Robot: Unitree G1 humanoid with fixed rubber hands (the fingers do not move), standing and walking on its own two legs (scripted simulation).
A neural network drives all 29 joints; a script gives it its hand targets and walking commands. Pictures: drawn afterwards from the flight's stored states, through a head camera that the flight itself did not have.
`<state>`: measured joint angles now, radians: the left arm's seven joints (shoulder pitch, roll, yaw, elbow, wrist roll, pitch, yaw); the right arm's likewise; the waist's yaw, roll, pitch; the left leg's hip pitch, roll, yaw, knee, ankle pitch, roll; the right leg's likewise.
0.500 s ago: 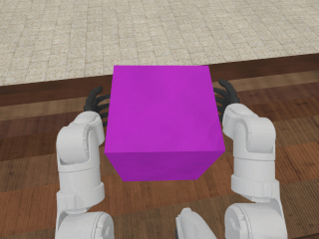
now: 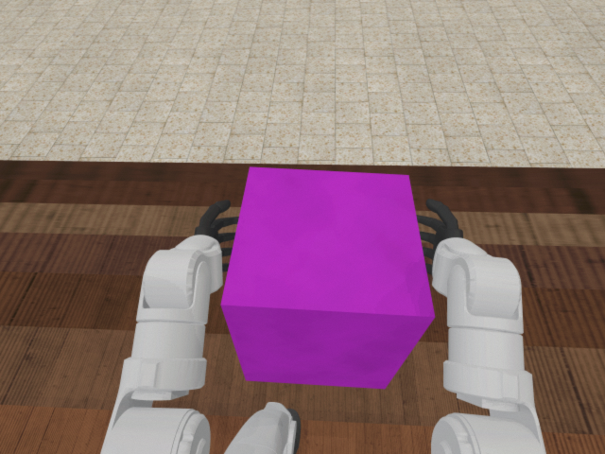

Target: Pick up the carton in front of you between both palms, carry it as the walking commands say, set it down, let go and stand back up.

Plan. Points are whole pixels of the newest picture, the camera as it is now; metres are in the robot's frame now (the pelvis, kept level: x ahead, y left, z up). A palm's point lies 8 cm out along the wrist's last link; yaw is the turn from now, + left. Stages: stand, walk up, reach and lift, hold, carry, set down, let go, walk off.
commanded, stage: carry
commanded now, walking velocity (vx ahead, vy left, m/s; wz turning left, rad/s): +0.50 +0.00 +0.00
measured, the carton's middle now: (321, 285) +0.34 +0.03 -0.01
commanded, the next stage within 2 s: none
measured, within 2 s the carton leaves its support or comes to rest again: neither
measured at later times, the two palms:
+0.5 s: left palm (295, 122) +0.73 +0.12 -0.05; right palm (440, 122) +0.74 -0.18 -0.03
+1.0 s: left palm (308, 83) +1.10 +0.14 -0.20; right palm (408, 91) +1.09 -0.16 -0.20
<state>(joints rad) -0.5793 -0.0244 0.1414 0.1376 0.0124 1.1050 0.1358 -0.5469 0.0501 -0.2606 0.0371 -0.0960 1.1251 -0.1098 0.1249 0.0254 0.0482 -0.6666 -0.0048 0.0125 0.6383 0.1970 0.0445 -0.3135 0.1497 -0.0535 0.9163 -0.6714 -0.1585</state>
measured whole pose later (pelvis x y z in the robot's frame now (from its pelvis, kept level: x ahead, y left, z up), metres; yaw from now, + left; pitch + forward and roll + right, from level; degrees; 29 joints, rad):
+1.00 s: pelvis +0.75 +0.00 -0.31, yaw +1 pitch +3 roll +0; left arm -0.59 0.01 0.17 0.14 0.00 1.11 0.14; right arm -0.57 0.03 -0.19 0.09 -0.07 1.10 -0.14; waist -0.05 0.01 -0.04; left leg -0.46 -0.11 0.07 0.72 -0.33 0.13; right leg -0.57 0.06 0.02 1.55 -0.56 -0.05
